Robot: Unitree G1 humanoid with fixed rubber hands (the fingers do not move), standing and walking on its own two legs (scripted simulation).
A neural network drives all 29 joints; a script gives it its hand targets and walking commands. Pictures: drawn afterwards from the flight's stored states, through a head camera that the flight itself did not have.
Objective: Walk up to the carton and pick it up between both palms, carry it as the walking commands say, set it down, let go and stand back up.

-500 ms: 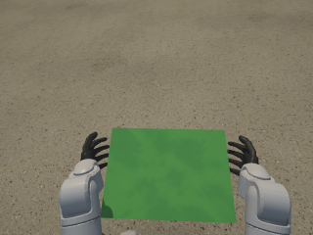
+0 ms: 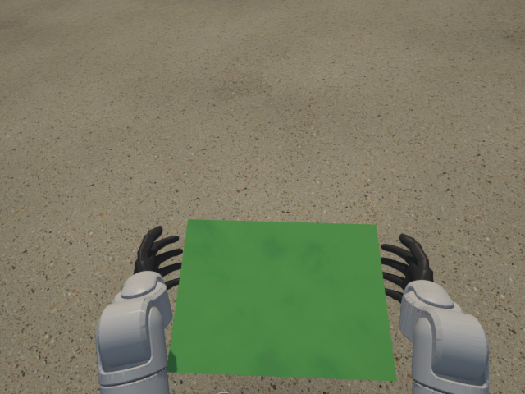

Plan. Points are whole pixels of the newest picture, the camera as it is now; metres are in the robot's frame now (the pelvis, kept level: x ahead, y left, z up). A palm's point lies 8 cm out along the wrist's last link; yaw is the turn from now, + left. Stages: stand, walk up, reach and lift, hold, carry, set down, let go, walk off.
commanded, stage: carry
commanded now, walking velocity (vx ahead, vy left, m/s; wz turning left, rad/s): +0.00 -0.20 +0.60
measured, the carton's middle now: (278, 299) +0.27 -0.01 -0.01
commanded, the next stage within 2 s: none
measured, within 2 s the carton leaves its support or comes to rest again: neither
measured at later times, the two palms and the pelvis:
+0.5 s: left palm out of the picture +0.13 +0.20 +0.07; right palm (385, 291) +0.23 -0.14 +0.08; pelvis -0.06 -0.06 +0.00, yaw +19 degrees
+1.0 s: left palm out of the picture +0.02 +0.11 +0.10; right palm (417, 295) +0.22 -0.18 +0.09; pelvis -0.09 -0.18 +0.01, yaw +39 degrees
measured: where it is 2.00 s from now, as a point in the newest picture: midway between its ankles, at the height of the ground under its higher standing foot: outside the picture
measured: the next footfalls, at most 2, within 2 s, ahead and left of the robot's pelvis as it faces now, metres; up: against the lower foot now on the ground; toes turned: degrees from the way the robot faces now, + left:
left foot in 0.38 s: -0.04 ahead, +0.08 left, +0.00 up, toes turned +23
right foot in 0.72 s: +0.01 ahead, -0.20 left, +0.00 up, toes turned +17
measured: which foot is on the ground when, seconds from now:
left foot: up 0.00-0.36, down 0.38-0.72, up 0.74-1.00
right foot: down 0.00-0.38, up 0.40-0.70, down 0.72-1.00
